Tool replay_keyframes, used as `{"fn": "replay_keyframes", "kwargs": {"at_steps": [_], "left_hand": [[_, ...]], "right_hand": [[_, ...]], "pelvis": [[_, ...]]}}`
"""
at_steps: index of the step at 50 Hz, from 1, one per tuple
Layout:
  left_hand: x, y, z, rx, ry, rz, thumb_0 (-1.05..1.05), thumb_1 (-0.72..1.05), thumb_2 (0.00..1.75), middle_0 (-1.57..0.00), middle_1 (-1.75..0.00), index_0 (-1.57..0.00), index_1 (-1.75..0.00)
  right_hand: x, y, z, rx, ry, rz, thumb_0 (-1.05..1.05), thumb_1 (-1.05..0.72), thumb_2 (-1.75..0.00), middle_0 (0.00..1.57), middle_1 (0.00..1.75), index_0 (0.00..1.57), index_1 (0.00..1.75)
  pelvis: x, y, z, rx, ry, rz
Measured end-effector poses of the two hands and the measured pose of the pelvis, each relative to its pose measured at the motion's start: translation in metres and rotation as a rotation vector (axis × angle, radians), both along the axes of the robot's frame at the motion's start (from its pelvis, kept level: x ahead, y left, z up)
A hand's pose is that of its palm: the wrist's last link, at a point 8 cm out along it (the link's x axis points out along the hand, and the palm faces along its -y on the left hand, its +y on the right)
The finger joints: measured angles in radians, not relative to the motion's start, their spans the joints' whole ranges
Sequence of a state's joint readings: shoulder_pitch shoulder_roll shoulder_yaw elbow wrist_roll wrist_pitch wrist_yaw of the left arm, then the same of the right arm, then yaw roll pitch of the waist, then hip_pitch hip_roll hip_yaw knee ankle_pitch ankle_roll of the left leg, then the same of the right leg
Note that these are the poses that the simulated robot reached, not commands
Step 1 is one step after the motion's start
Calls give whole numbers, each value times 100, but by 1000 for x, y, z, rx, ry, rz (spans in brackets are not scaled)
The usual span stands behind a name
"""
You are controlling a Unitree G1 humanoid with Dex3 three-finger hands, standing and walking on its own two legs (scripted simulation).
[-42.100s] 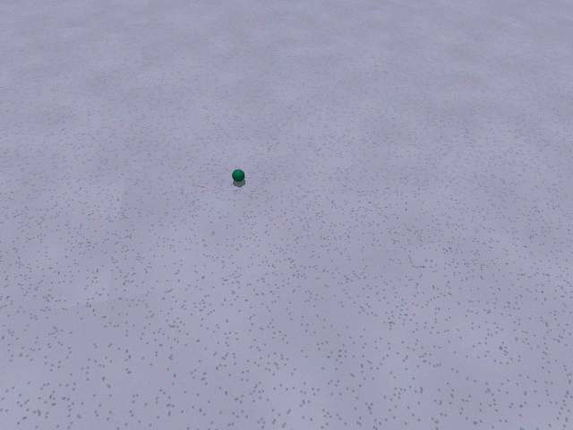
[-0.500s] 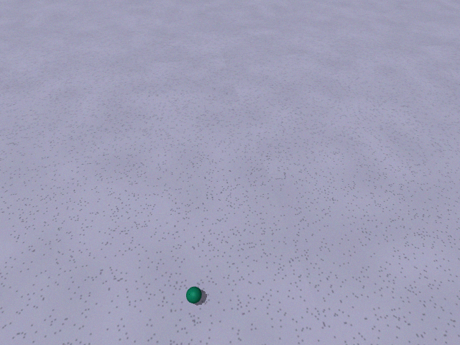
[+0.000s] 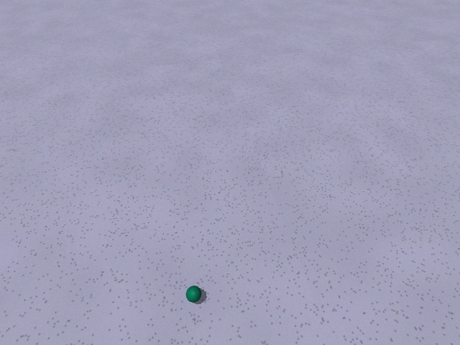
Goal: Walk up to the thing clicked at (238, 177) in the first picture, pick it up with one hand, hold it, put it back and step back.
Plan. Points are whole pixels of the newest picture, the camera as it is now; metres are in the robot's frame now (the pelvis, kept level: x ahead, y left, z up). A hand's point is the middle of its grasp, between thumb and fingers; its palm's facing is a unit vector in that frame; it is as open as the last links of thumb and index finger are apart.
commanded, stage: stand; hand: left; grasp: from above
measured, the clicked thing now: (193, 293) +0.48 +0.17 -0.75
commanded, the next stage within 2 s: step back in 1.40 s
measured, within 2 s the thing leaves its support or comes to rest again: neither
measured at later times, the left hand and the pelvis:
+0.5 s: hand out of the picture +0.08 +0.21 -0.16, palm faces +0.00 -0.96 -0.29, open 7.4 cm; pelvis +0.02 -0.01 +0.00, yaw -1 degrees
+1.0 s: hand out of the picture +0.08 +0.21 -0.17, palm faces -0.01 -0.96 -0.27, open 7.4 cm; pelvis +0.02 +0.00 +0.00, yaw -2 degrees
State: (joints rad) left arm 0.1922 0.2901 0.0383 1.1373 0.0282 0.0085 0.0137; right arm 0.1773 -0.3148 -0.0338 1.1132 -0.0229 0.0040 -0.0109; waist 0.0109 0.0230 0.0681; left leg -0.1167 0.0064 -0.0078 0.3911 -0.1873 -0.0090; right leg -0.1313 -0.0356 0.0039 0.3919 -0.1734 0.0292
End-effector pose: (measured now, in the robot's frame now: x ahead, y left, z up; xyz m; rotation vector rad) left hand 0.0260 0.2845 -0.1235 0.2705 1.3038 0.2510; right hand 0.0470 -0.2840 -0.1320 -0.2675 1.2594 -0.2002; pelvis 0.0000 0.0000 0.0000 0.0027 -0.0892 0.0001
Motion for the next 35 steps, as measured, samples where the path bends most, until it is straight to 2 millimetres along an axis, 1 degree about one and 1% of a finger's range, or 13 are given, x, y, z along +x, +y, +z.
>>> {"fn": "replay_keyframes", "kwargs": {"at_steps": [4, 11, 22, 30, 35], "left_hand": [[5, -3, 0, -4, -3, -3, 1, 91, 90, -20, -30, -21, -30], [21, -9, 0, -15, -19, -16, 1, 91, 90, -20, -30, -21, -30], [43, -21, -1, -40, -41, -35, 1, 91, 90, -20, -30, -21, -30], [45, -29, -6, -66, -16, -40, 1, 91, 90, -20, -30, -21, -30], [43, -30, -8, -71, 6, -39, 1, 91, 90, -20, -30, -21, -30]], "right_hand": [[0, -3, 0, -1, 7, 2, 0, -90, -89, 20, 30, 20, 30], [4, -4, 0, 2, 11, 1, 0, -90, -89, 20, 30, 20, 30], [12, 6, -2, 25, 6, -8, 0, -90, -89, 20, 30, 20, 30], [8, 14, -4, 40, 38, -22, 0, -90, -89, 20, 30, 20, 30], [4, 18, -6, 47, 59, -30, 0, -90, -89, 20, 30, 20, 30]], "pelvis": [[2, -2, 0, 0, 2, -1], [6, -5, 1, -1, 9, -6], [15, -6, 2, 0, 14, -13], [19, -5, 2, -1, 26, -21], [23, -3, 2, 1, 31, -25]]}}
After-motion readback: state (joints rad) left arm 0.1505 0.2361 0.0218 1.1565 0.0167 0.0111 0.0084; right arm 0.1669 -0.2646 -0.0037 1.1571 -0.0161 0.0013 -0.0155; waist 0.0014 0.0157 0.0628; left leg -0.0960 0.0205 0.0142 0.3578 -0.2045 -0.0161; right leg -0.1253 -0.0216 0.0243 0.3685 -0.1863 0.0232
